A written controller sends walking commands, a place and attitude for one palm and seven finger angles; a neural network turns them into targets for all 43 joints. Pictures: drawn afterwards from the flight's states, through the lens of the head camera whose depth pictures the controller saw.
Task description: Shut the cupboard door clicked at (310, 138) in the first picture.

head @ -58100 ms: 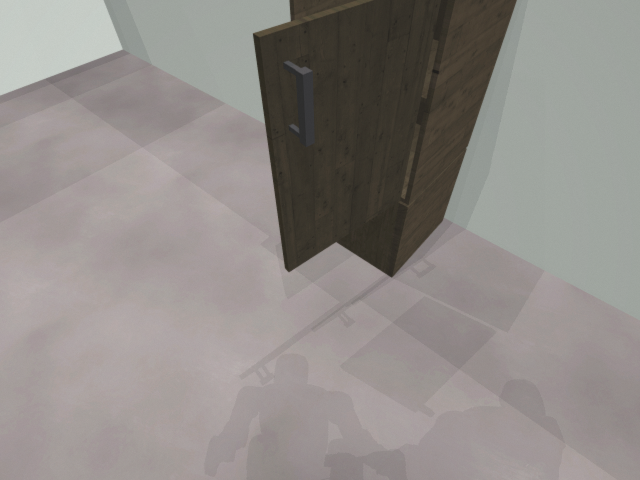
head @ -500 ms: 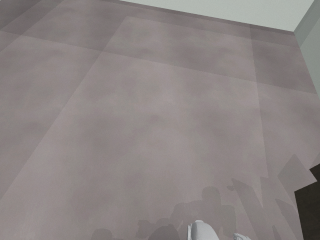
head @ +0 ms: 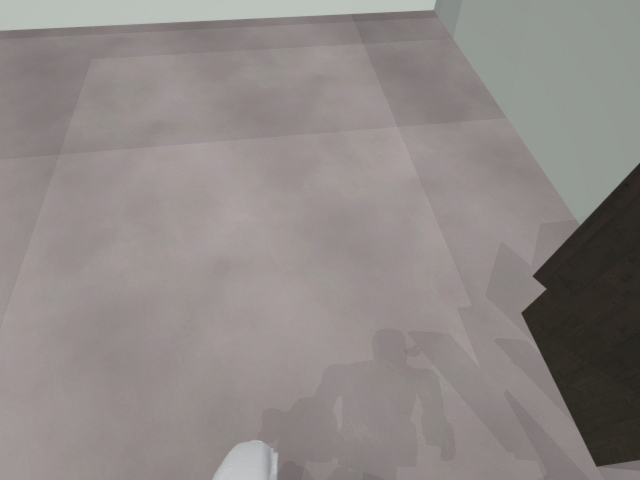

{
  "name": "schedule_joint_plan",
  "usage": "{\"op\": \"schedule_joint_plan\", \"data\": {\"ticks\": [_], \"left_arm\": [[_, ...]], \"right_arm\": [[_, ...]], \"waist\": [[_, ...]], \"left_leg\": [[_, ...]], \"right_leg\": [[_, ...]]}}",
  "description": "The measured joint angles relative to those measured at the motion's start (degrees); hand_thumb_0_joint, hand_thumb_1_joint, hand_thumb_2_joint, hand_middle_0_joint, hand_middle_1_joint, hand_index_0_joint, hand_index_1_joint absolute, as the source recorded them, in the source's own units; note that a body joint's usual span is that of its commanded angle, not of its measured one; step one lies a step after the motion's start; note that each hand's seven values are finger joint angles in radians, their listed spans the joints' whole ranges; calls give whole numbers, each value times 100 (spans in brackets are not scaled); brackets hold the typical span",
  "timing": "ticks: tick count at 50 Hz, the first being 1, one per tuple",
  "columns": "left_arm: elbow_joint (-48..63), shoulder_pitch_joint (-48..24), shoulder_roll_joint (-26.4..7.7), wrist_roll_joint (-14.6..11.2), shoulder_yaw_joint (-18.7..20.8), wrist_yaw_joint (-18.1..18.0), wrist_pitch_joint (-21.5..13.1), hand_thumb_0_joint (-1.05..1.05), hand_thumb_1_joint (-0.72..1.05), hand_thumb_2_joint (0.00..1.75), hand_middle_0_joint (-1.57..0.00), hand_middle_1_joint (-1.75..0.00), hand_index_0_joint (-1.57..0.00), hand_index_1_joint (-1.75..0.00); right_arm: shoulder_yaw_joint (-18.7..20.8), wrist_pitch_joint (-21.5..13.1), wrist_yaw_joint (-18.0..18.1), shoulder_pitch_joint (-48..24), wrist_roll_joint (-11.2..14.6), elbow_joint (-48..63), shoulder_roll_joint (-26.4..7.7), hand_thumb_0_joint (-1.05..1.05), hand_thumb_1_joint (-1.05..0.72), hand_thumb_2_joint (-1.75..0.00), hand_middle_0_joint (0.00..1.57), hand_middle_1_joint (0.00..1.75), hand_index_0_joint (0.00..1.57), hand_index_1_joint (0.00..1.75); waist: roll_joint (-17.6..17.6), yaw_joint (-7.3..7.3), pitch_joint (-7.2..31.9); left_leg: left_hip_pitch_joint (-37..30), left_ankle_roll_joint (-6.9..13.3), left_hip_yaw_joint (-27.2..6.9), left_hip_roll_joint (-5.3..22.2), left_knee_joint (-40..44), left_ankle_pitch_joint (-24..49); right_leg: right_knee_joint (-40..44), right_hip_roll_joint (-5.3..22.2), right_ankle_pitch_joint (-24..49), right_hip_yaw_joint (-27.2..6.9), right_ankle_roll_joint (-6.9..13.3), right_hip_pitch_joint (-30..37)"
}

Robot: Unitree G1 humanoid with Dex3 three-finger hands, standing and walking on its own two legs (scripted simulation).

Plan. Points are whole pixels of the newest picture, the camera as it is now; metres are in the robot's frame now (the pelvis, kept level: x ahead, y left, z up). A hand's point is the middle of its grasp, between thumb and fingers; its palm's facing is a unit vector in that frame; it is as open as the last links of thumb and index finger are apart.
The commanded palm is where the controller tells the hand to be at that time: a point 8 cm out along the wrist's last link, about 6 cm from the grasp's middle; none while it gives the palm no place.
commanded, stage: turn to face it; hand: left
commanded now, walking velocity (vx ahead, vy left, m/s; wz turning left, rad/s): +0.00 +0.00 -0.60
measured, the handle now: out of the picture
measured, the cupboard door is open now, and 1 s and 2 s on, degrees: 26 26 26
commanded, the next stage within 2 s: take the last steps up to it in 1.40 s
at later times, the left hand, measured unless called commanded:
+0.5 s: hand (170, 417) +0.21 +0.23 -0.15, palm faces -0.28 -0.94 -0.22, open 7.4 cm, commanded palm none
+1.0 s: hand (200, 411) +0.22 +0.20 -0.18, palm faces -0.51 -0.84 -0.20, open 7.4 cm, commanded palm none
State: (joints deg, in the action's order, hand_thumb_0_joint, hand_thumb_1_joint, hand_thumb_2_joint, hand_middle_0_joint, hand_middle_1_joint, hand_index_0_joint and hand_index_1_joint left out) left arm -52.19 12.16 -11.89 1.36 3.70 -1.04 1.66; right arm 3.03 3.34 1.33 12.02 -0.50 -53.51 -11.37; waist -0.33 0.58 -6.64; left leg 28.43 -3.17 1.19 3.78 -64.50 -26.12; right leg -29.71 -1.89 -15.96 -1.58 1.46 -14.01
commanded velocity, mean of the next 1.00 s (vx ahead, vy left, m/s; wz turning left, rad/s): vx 0.00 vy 0.00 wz -0.60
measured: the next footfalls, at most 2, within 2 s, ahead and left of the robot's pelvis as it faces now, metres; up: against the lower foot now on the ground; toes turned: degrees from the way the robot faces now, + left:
left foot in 0.18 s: +0.11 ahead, +0.16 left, +0.00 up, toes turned -3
right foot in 0.60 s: +0.01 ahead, -0.07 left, +0.00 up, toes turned -25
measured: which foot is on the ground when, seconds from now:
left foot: up 0.00-0.16, down 0.18-0.60, up 0.62-0.94, down 0.96-1.00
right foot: down 0.00-0.18, up 0.20-0.58, down 0.60-0.96, up 0.98-1.00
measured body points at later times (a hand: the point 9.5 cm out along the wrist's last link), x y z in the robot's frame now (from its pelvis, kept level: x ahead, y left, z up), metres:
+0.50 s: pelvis +0.03 +0.06 +0.01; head +0.09 +0.06 +0.45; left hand +0.22 +0.28 -0.14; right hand +0.02 -0.20 -0.13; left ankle +0.07 +0.17 -0.73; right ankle -0.03 -0.07 -0.68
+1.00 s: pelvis +0.06 +0.06 -0.01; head +0.11 +0.05 +0.44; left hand +0.25 +0.24 -0.16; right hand +0.00 -0.21 -0.13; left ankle +0.13 +0.15 -0.74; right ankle -0.02 -0.05 -0.73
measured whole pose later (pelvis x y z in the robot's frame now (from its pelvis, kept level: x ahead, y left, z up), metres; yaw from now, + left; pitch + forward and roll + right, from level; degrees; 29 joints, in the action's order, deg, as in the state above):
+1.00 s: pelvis +0.06 +0.06 -0.01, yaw -34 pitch +2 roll -1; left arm -52.0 12.4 -13.5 0.7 4.0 0.7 3.6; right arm 2.1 0.7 1.4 10.1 -0.7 -49.5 -12.4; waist -2.1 -0.6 -3.6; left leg 19.6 -0.2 3.3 2.0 -34.9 -16.8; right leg -40.0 -2.7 -23.2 -6.8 -0.7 -20.1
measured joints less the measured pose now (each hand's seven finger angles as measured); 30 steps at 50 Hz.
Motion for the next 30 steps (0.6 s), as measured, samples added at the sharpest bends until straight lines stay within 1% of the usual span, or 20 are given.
{"op": "schedule_joint_plan", "data": {"ticks": [2, 4, 6, 8, 9, 10, 11, 12, 14, 15, 17, 20, 24, 27, 29, 30], "left_arm": [[-39, 43, -25, 18, 0, 41, 31, 0, 91, 90, -20, -30, -20, -30], [-41, 54, -44, 32, 14, 90, 54, 0, 91, 90, -20, -30, -20, -30], [-18, 45, -66, 37, 37, 127, 68, 0, 91, 90, -20, -30, -20, -30], [22, 52, -92, 14, 64, 143, 97, 0, 91, 90, -20, -30, -20, -30], [55, 65, -105, -14, 74, 146, 122, 0, 91, 90, -20, -30, -20, -30], [54, 9, -156, -42, 96, 143, 156, 0, 91, 90, -20, -30, -20, -30], [59, -49, -211, -52, 112, 135, 191, 0, 91, 90, -20, -30, -20, -30], [77, -88, -266, -46, 135, 135, 215, 0, 91, 90, -20, -30, -20, -30], [104, -168, -358, -26, 188, 170, 237, 0, 91, 90, -20, -30, -20, -30], [128, -212, -390, -22, 208, 197, 248, 0, 91, 90, -20, -30, -20, -30], [193, -285, -421, -22, 226, 250, 262, 0, 91, 90, -20, -30, -19, -30], [278, -353, -410, -28, 221, 302, 282, 0, 91, 90, -20, -30, -19, -30], [314, -439, -349, -20, 181, 336, 294, 0, 91, 90, -20, -30, -19, -30], [338, -496, -277, -22, 126, 343, 260, 0, 91, 90, -20, -30, -19, -30], [380, -493, -244, -22, 84, 348, 200, 0, 91, 90, -20, -30, -19, -30], [412, -461, -254, -8, 58, 343, 138, 0, 91, 90, -20, -30, -19, -30]], "right_arm": [[0, -38, -23, -120, 3, 136, 6, 1, -91, -89, 20, 29, 20, 30], [-9, -82, -32, -219, 14, 234, 6, 1, -91, -89, 20, 29, 20, 30], [-21, -135, -29, -287, 29, 301, 4, 1, -91, -89, 20, 29, 20, 30], [-44, -210, -19, -300, 38, 353, -12, 1, -91, -89, 20, 29, 20, 30], [-60, -271, -13, -273, 23, 380, -36, 1, -91, -89, 20, 30, 20, 30], [-75, -315, 2, -283, -7, 372, -4, 1, -91, -89, 20, 30, 20, 30], [-110, -331, 7, -288, -39, 376, 31, 1, -91, -89, 20, 30, 20, 30], [-152, -340, 8, -273, -73, 384, 69, 1, -90, -89, 20, 30, 20, 30], [-213, -342, 18, -196, -117, 409, 133, 1, -90, -89, 20, 30, 20, 30], [-233, -332, 27, -153, -127, 419, 150, 1, -90, -89, 20, 30, 20, 30], [-250, -309, 43, -88, -132, 413, 149, 1, -90, -89, 20, 30, 20, 30], [-220, -293, 51, -11, -127, 375, 102, 1, -90, -89, 20, 30, 20, 30], [-143, -284, 37, 87, -125, 312, -10, 1, -90, -89, 20, 30, 20, 30], [-77, -249, 5, 162, -123, 251, -134, 1, -90, -89, 20, 30, 20, 30], [-34, -211, -18, 243, -99, 211, -224, 1, -90, -89, 20, 30, 20, 30], [-12, -181, -33, 302, -71, 198, -260, 1, -90, -89, 20, 30, 20, 30]], "waist": [[-41, 12, 40], [-76, -12, 67], [-111, -55, 92], [-131, -89, 152], [-99, -94, 219], [-162, -109, 211], [-212, -140, 175], [-250, -163, 152], [-271, -163, 144], [-259, -158, 140], [-206, -149, 130], [-99, -122, 136], [37, -22, 135], [160, 55, 132], [216, 76, 170], [193, 70, 230]], "left_leg": [[45, -50, -101, 46, 518, 171], [-53, -77, -137, 43, 1132, 263], [-261, -86, -119, -18, 1779, 376], [-617, -80, -47, -90, 2602, 791], [-744, 17, -36, -66, 2935, 1044], [-703, 143, 35, -79, 2820, 1040], [-710, 250, 126, -56, 2704, 950], [-766, 321, 216, -12, 2691, 879], [-921, 374, 341, 87, 2870, 879], [-1005, 361, 390, 135, 3006, 935], [-1150, 366, 501, 221, 3261, 1049], [-1302, 376, 710, 332, 3510, 1137], [-1396, 340, 1007, 449, 3530, 1090], [-1383, 271, 1215, 558, 3306, 937], [-1306, 192, 1340, 637, 2989, 752], [-1204, 144, 1387, 651, 2725, 619]], "right_leg": [[68, 32, 21, -138, -61, 16], [34, 60, -17, -274, -132, -4], [-92, 80, -107, -407, -220, -56], [-333, 66, -266, -537, -334, -158], [-527, 13, -381, -580, -350, -265], [-945, 21, -817, -579, -333, -425], [-1513, 10, -1221, -510, -312, -611], [-2103, -4, -1436, -409, -310, -803], [-3054, 9, -1463, -145, -348, -1123], [-3344, 41, -1374, -20, -379, -1227], [-3545, 133, -1193, 181, -430, -1328], [-3227, 250, -1024, 335, -468, -1285], [-2329, 330, -958, 443, -434, -992], [-1488, 301, -828, 544, -345, -635], [-684, 266, -285, 610, -250, -273], [-322, 277, -206, 563, -148, -103]]}}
